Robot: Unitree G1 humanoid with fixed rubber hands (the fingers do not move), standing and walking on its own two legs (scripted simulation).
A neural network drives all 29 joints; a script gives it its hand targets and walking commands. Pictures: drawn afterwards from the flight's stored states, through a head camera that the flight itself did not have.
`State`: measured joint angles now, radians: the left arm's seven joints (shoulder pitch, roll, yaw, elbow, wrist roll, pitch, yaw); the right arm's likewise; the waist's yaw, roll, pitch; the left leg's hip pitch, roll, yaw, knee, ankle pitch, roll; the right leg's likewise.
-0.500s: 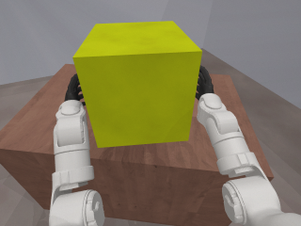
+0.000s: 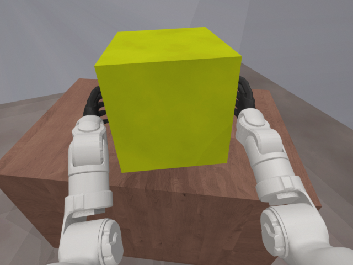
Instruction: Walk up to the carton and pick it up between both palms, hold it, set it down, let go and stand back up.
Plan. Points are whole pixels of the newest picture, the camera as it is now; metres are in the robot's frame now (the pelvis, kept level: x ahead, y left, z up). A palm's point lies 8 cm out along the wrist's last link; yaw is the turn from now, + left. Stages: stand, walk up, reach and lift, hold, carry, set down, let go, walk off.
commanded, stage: hold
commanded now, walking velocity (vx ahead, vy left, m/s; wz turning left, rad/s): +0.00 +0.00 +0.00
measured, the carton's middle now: (167, 92) +0.47 -0.01 +0.19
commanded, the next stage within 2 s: set down in 1.38 s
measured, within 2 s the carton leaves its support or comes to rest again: neither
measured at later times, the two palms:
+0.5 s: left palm (87, 118) +0.36 +0.17 +0.20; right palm (239, 104) +0.36 -0.16 +0.22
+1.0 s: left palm (91, 119) +0.36 +0.17 +0.20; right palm (242, 104) +0.36 -0.17 +0.22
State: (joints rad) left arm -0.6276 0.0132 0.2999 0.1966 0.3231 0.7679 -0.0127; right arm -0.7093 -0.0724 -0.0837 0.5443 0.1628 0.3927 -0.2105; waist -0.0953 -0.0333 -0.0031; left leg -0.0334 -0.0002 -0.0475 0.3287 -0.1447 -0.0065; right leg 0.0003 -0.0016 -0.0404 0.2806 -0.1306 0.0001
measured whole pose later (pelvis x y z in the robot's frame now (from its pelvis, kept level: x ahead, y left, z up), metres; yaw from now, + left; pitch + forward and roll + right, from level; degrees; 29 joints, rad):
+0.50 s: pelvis +0.01 -0.01 +0.00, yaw +2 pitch -10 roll -1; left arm -0.64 0.04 0.34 0.24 0.36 0.75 -0.06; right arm -0.74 -0.03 -0.09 0.58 0.15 0.38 -0.24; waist -0.11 -0.07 0.00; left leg 0.01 0.00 -0.07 0.33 -0.15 -0.02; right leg 0.06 0.00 -0.07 0.27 -0.14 -0.01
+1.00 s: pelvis +0.00 -0.01 +0.00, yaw +0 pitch -9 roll -1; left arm -0.66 0.02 0.34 0.25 0.35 0.75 -0.03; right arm -0.76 -0.05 -0.09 0.60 0.14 0.37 -0.22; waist -0.09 -0.05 -0.01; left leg -0.03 0.01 -0.05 0.31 -0.14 -0.02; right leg 0.01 0.01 -0.05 0.28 -0.13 -0.01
